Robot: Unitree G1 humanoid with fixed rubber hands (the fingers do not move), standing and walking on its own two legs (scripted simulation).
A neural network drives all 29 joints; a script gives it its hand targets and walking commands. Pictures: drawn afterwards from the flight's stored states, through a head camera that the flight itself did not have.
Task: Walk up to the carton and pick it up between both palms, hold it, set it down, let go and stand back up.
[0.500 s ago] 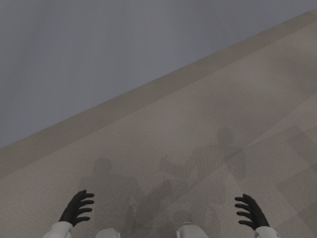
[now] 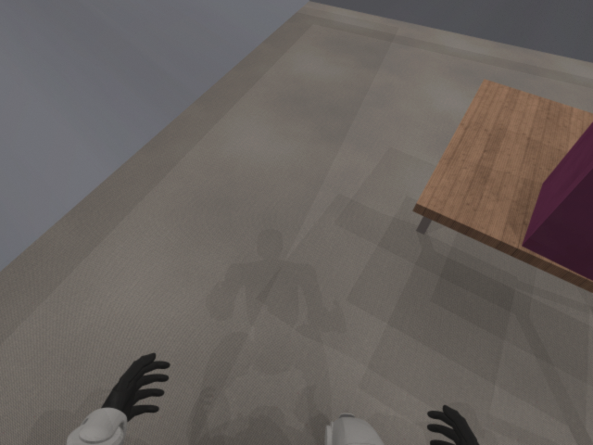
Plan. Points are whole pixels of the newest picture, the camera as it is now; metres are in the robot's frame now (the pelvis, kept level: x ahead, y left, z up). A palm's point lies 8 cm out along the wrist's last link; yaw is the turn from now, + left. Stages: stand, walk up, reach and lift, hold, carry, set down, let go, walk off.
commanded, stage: walk up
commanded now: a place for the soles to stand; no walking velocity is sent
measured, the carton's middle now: out of the picture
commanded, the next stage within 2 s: none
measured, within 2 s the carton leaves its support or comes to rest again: neither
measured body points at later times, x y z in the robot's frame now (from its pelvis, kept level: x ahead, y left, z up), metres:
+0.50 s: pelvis +0.11 -0.13 -0.02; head +0.13 -0.12 +0.43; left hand +0.31 +0.06 -0.14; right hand +0.21 -0.36 -0.10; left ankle +0.24 -0.05 -0.73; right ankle +0.09 -0.16 -0.72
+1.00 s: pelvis +0.17 -0.28 -0.02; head +0.17 -0.31 +0.43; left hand +0.43 -0.23 -0.11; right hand +0.10 -0.55 -0.13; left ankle +0.23 -0.15 -0.65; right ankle +0.15 -0.40 -0.72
